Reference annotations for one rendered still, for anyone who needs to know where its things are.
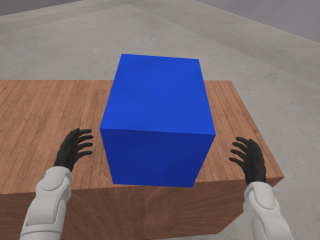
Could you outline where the carton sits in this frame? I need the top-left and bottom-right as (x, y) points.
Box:
(99, 53), (216, 188)

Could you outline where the left robot forearm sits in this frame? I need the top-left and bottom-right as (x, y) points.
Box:
(19, 166), (73, 240)

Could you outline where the right robot forearm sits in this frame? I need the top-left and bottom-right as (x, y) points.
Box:
(243, 181), (294, 240)

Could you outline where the robot left hand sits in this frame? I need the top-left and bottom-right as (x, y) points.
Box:
(53, 128), (93, 172)

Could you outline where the pedestal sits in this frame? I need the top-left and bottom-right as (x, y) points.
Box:
(0, 80), (285, 240)

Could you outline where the robot right hand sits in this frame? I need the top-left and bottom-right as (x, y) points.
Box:
(229, 137), (267, 186)

